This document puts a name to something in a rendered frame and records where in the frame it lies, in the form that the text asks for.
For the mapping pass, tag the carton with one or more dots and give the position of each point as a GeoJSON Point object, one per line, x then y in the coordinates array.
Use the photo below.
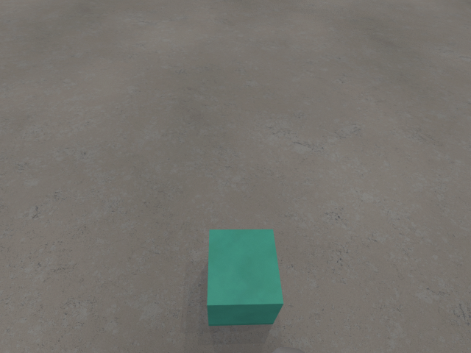
{"type": "Point", "coordinates": [243, 277]}

